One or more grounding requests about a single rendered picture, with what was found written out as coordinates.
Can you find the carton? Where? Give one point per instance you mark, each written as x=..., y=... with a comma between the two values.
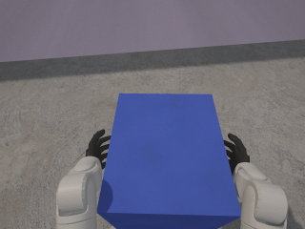
x=167, y=165

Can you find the robot right hand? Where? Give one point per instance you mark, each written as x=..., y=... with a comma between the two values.
x=238, y=153

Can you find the robot left forearm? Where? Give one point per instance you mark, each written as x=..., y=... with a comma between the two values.
x=76, y=202

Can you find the robot right forearm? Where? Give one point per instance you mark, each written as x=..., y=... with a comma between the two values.
x=264, y=204

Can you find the robot left hand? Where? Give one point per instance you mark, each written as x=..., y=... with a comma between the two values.
x=94, y=148

